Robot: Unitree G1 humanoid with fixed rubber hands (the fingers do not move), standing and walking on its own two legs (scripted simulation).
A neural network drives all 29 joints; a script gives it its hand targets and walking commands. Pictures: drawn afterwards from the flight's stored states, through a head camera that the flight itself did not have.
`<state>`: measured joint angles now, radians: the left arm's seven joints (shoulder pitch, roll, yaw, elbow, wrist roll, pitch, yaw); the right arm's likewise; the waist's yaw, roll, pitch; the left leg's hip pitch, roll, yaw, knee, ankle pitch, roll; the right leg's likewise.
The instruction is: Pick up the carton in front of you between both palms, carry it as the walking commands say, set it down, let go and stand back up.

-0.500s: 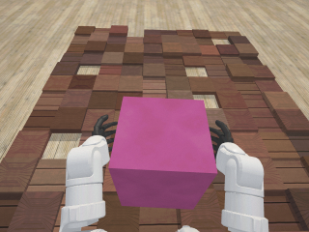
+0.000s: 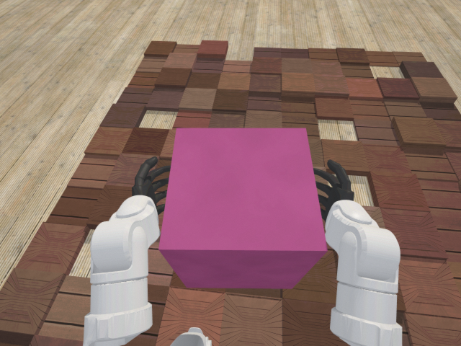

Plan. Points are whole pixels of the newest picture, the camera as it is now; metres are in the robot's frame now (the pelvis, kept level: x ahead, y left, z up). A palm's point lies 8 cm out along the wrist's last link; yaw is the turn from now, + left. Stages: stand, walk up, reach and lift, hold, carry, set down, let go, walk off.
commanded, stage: carry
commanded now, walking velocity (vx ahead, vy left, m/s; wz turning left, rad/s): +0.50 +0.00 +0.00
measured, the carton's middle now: (239, 216) +0.36 +0.03 +0.03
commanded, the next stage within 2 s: none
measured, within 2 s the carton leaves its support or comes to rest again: neither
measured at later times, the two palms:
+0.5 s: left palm (195, 60) +0.66 +0.15 +0.16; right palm (339, 68) +0.64 -0.15 +0.16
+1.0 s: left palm (209, 36) +0.89 +0.15 +0.10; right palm (316, 38) +0.89 -0.15 +0.10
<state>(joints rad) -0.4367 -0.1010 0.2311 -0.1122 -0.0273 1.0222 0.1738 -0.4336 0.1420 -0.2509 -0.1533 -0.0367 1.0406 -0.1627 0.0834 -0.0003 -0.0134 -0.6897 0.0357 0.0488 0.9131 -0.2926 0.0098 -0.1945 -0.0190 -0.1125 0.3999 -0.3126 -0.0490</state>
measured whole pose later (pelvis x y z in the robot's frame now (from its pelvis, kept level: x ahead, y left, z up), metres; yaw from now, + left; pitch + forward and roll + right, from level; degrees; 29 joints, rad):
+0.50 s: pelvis +0.30 +0.02 +0.01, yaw -1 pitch +6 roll +0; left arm -0.57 -0.11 0.30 -0.20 0.02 1.18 0.18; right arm -0.60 0.10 -0.26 -0.14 0.02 1.16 -0.19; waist -0.07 -0.01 -0.06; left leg -0.21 -0.01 0.12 0.45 -0.35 0.06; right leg -0.66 -0.05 -0.05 0.69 -0.14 -0.03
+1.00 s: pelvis +0.63 +0.00 +0.00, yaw +0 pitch +5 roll +1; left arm -0.13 -0.13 0.11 -0.39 0.02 1.16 0.15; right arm -0.12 0.13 -0.10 -0.43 -0.04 1.18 -0.14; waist 0.02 0.00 -0.11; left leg -0.54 0.03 0.17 0.48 -0.02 0.00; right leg -0.02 -0.02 -0.12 0.34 -0.30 -0.03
